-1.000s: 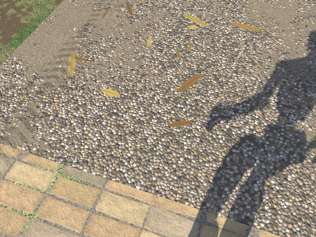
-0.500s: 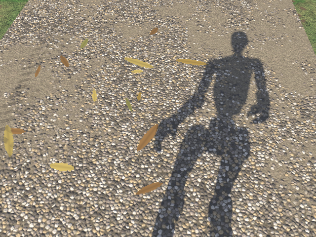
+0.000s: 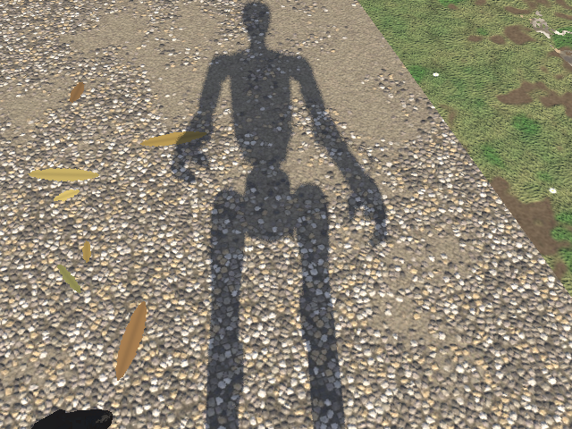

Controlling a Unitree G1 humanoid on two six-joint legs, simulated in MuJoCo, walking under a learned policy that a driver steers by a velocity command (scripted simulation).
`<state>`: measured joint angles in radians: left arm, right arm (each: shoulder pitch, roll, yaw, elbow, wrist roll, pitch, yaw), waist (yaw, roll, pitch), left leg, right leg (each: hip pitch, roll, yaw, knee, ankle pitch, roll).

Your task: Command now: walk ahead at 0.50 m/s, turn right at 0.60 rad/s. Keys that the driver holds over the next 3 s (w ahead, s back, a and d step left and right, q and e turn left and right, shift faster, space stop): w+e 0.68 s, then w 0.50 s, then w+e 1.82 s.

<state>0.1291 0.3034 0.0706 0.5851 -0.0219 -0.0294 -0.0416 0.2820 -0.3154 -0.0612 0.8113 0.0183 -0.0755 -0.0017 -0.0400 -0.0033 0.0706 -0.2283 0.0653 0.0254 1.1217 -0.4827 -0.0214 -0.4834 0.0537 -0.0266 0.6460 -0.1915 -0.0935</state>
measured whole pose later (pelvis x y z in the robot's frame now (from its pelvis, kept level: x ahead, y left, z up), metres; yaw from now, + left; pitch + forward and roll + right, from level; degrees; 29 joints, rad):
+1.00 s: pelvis +0.51 -0.11 +0.01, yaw -30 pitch +2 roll +1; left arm 0.11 0.27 0.05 0.61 -0.01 -0.04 -0.03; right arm 0.34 -0.31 -0.05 0.88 0.03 -0.07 0.01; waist -0.05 0.01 0.06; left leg -0.23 0.06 0.02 1.08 -0.47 -0.01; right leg -0.44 0.03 -0.03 0.59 -0.18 -0.06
